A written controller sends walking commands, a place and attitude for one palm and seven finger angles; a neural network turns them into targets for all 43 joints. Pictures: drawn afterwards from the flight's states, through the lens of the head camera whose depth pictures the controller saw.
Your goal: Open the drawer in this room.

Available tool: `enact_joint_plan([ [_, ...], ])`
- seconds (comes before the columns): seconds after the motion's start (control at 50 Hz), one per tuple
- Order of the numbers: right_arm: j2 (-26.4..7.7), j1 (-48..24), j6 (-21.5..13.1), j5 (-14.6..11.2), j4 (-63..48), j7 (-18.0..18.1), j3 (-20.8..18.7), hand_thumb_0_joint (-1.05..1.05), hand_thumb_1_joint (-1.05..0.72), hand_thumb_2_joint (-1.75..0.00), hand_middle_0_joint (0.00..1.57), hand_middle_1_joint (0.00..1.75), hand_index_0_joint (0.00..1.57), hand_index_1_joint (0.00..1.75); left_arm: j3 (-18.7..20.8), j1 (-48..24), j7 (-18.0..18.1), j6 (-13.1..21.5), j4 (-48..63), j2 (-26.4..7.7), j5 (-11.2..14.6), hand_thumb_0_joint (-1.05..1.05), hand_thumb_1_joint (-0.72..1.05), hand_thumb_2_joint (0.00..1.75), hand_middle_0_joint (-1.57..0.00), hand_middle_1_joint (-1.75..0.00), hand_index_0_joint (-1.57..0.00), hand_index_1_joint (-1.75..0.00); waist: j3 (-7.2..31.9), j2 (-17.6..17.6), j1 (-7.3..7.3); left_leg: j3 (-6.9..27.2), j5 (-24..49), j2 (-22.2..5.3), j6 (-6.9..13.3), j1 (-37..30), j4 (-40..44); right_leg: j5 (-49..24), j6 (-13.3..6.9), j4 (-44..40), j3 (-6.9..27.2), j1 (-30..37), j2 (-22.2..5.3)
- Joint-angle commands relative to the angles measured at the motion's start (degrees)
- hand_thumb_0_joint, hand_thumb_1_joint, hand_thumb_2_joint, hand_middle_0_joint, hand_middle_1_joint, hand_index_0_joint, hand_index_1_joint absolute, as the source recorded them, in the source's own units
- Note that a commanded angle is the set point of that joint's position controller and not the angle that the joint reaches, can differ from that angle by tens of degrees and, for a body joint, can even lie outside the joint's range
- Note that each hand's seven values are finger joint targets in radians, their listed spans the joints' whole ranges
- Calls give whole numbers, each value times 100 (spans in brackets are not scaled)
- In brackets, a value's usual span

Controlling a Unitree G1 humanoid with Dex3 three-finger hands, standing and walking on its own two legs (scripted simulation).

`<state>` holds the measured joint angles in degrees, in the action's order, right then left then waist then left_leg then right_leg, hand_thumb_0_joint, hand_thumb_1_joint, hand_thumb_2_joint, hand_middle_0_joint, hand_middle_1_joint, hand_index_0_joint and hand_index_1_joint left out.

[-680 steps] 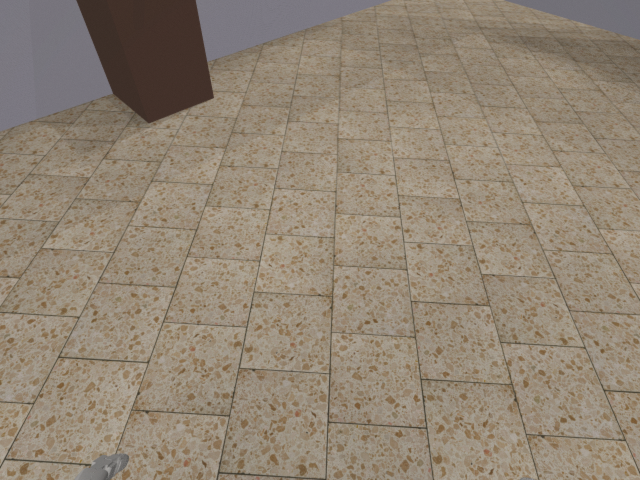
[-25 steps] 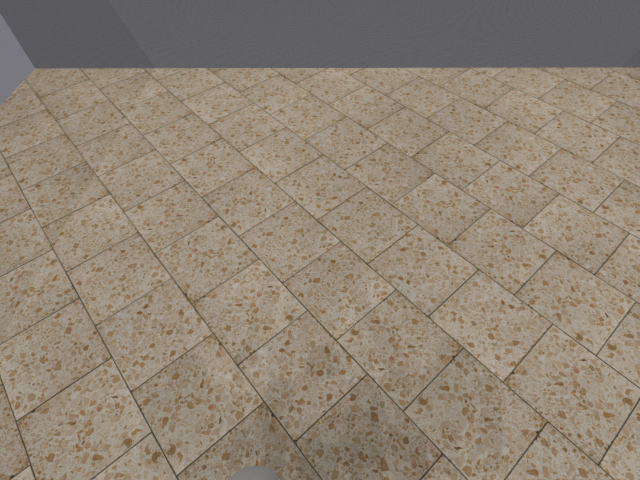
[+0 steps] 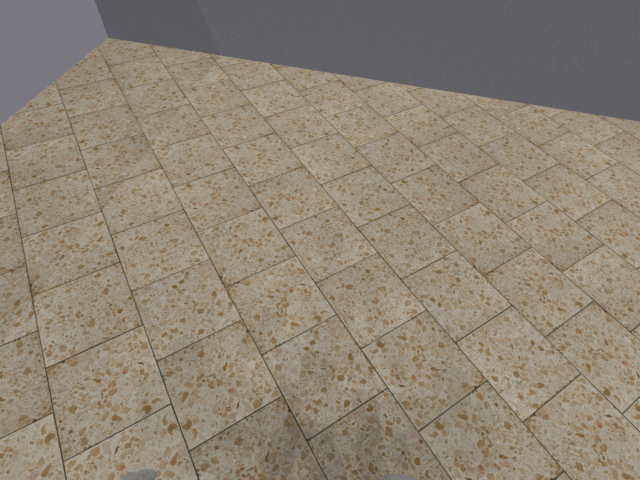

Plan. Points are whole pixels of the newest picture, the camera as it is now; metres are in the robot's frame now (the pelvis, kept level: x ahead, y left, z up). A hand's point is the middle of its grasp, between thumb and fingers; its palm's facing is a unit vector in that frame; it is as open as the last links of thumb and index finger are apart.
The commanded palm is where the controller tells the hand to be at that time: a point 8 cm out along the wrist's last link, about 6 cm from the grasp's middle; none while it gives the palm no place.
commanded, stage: turn or walk to find it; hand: left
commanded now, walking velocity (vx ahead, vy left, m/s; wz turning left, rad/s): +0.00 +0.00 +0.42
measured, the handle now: out of the picture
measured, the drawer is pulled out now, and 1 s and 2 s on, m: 0.00 0.00 0.00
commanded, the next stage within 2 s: none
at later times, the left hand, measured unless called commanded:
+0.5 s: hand out of the picture -0.02 +0.14 -0.16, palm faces +0.27 -0.93 -0.26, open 7.3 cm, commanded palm none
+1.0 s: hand out of the picture -0.10 +0.23 -0.17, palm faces +0.47 -0.85 -0.24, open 7.4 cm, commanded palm none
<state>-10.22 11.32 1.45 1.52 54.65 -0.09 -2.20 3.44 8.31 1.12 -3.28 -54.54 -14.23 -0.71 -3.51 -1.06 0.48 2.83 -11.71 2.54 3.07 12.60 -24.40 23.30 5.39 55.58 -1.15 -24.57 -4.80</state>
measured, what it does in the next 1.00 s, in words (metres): steps on the spot, turning left: right foot, then left foot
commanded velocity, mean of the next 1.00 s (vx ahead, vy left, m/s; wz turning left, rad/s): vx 0.00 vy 0.00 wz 0.42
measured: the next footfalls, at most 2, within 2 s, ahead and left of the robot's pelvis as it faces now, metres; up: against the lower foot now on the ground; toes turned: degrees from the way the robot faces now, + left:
right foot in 0.16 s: +0.03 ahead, -0.15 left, +0.00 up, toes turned +1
left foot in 0.68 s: -0.06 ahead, +0.10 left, +0.00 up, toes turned +23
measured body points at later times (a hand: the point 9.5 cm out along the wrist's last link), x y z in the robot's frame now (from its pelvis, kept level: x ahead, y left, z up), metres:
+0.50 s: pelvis -0.03 -0.05 +0.00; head +0.00 -0.07 +0.44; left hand -0.03 +0.19 -0.14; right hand +0.06 -0.30 -0.17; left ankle -0.10 +0.11 -0.66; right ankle -0.01 -0.15 -0.74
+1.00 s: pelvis -0.07 +0.00 +0.00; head -0.06 +0.04 +0.45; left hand -0.12 +0.27 -0.15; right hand +0.11 -0.18 -0.13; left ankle -0.10 +0.08 -0.74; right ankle -0.02 -0.16 -0.67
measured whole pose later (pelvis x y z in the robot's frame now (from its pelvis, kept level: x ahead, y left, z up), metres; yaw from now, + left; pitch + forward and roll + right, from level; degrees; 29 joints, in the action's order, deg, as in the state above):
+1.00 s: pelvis -0.07 +0.00 +0.00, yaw +25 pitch +0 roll -2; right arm -10.1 9.5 1.3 1.3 54.5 0.0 -1.8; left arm 3.7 10.2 0.9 -3.2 -55.6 -14.9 -0.8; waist -3.5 -1.7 -0.8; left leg 1.7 -11.8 2.0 3.2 12.0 -24.1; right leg 21.8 5.2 59.6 -1.4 -25.8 -5.5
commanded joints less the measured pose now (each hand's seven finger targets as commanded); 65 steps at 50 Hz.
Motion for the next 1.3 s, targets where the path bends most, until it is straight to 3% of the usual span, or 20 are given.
enact_joint_plan([
  [0.0, -1249, 303, -62, 11, -261, 102, -358, 0, -90, -90, 20, 30, 20, 30, 43, -206, 16, 164, 562, -273, 18, 0, 90, 90, -20, -30, -20, -30, 514, 1014, 154, 1699, 2250, -1543, 746, -559, 440, 250, -72, -747, 35, -43, 143],
  [0.08, -1226, 225, -37, 0, -280, 84, -380, 0, -90, -90, 20, 30, 20, 30, 44, 144, 34, 235, 509, -293, 55, 0, 90, 90, -20, -30, -20, -30, 684, 998, -9, 1808, 2385, -1282, 583, -113, 114, -329, -188, -2118, -67, 921, 362],
  [0.12, -1063, 204, -37, -64, -316, 59, -368, 0, -90, -90, 20, 30, 20, 30, 94, 563, 67, 325, 421, -472, 49, 0, 90, 90, -20, -30, -20, -30, 936, 544, -217, 1573, 1378, -883, 170, 623, -335, -1375, -252, -3559, 107, 2184, 58],
  [0.14, -701, 307, -50, -122, -361, 23, -321, 0, -90, -90, 20, 30, 20, 30, 180, 679, 114, 381, 395, -907, -35, 0, 90, 90, -20, -30, -20, -30, 1011, -710, -255, 855, -249, -289, -221, 1681, -1205, -1450, -585, -3895, 1157, 3031, -1131],
  [0.16, -656, 179, -29, -86, -501, 39, -320, 0, -90, -90, 20, 30, 20, 30, 221, 710, 116, 376, 445, -1190, -65, 0, 90, 90, -20, -30, -20, -30, 731, -1505, -330, 147, -2108, 251, -470, 2144, -2440, -2128, -1232, -3984, 2105, 2546, -2235],
  [0.18, -878, 142, 49, -43, -481, 34, -405, 0, -90, -90, 20, 30, 20, 30, 191, 554, 124, 330, 531, -1106, -29, 0, 90, 90, -20, -30, -20, -30, 548, -867, -263, 317, -2094, 12, -448, 1877, -3369, -2083, -1519, -4000, 1794, 1747, -2340],
  [0.26, -766, 602, 218, -1, -46, -55, -406, 0, -90, -90, 20, 30, 20, 30, 64, -185, 91, 390, 673, -484, 9, 0, 90, 90, -20, -30, -20, -30, 102, -684, 170, 152, -932, -233, -594, 1958, -4618, -1779, -1079, -3946, 371, 1322, -1207],
  [0.54, -575, -419, 113, -101, -273, -53, -205, 0, -90, -90, 20, 30, 20, 30, 209, 926, 70, 365, 181, -910, -125, 0, 90, 90, -20, -30, -20, -30, 392, -1057, -360, -583, -1555, -394, -666, 1168, -2116, -3391, -1398, -3347, -65, 2084, -1594],
  [0.62, -728, 114, -11, -102, -171, -43, -201, 0, -90, -90, 20, 30, 20, 30, 239, 656, 55, 306, 148, -933, -58, 0, 90, 90, -20, -30, -20, -30, 717, -763, 10, -710, -141, -377, -529, -166, -135, -3002, -889, -2459, -584, 1631, -1422],
  [0.64, -1091, 304, -81, -83, -141, -44, -270, 0, -90, -90, 20, 30, 20, 30, 201, 742, 43, 261, 201, -742, -3, 0, 90, 90, -20, -30, -20, -30, 961, 158, 122, -69, 754, -893, -356, -1076, 407, -2084, -559, -1586, -842, 873, -1093],
  [0.66, -1671, 512, -108, -44, -163, -9, -413, 0, -90, -90, 20, 30, 20, 30, 99, 695, 14, 224, 400, -337, 28, 0, 90, 90, -20, -30, -20, -30, 839, 1872, 242, 1792, 2766, -2349, 239, -1589, 544, 943, -123, -447, -963, -666, -307],
  [0.68, -1840, 700, -32, -70, -83, 21, -426, 0, -90, -90, 20, 30, 20, 30, 31, 385, 48, 152, 475, -363, -23, 0, 90, 90, -20, -30, -20, -30, 809, 1560, 342, 1619, 3206, -2623, 579, -1162, 481, 1372, -168, 180, -416, -538, -261],
  [0.82, -1260, -148, -118, -64, -297, 135, -238, 0, -90, -90, 20, 30, 20, 30, 107, 458, -48, 135, 135, -487, -24, 0, 90, 90, -20, -30, -20, -30, 421, 878, -41, 730, 2533, -1547, 493, -754, 572, -127, -60, 908, -41, -603, -146],
  [1.02, -1232, 297, -78, -8, -232, 106, -339, 0, -90, -90, 20, 30, 20, 30, 71, -168, 6, 135, 488, -344, -7, 0, 90, 90, -20, -30, -20, -30, 406, 963, 176, 1600, 1809, -1574, 727, -637, 623, 178, -36, -170, 65, -387, 28],
  [1.16, -1217, 195, -22, -10, -285, 79, -390, 0, -90, -90, 20, 30, 20, 30, 61, 264, 40, 245, 466, -283, 65, 0, 90, 90, -20, -30, -20, -30, 795, 953, -61, 1862, 1991, -1198, 515, 37, 96, -535, -208, -2446, -81, 1201, 365],
  [1.18, -1139, 143, -23, -48, -305, 66, -390, 0, -90, -90, 20, 30, 20, 30, 82, 468, 53, 290, 418, -380, 59, 0, 90, 90, -20, -30, -20, -30, 835, 723, -180, 1763, 1597, -1006, 311, 443, -119, -1124, -230, -3217, -70, 1829, 280],
  [1.2, -904, 190, -29, -90, -332, 38, -366, 0, -90, -90, 20, 30, 20, 30, 138, 668, 84, 345, 379, -642, 13, 0, 90, 90, -20, -30, -20, -30, 963, 53, -251, 1390, 570, -643, -7, 1182, -575, -1272, -384, -3762, 483, 2662, -382],
  [1.22, -564, 211, -42, -109, -461, 18, -304, 0, -90, -90, 20, 30, 20, 30, 238, 736, 122, 382, 381, -1116, -69, 0, 90, 90, -20, -30, -20, -30, 883, -1446, -306, 323, -1376, 163, -427, 2189, -1771, -1654, -968, -3928, 1831, 3059, -1805],
  [1.24, -835, 56, 13, -57, -504, 43, -383, 0, -90, -90, 20, 30, 20, 30, 221, 664, 123, 351, 487, -1172, -43, 0, 90, 90, -20, -30, -20, -30, 717, -1140, -347, 260, -2185, 107, -457, 2052, -2953, -2044, -1481, -3982, 2040, 2138, -2378],
  [1.28, -812, 260, 165, -16, -305, 12, -419, 0, -90, -90, 20, 30, 20, 30, 211, 13, 162, 345, 613, -810, -13, 0, 90, 90, -20, -30, -20, -30, 374, -894, 1, 401, -1695, -124, -477, 2046, -4088, -1605, -1416, -4066, 1332, 1500, -1863],
])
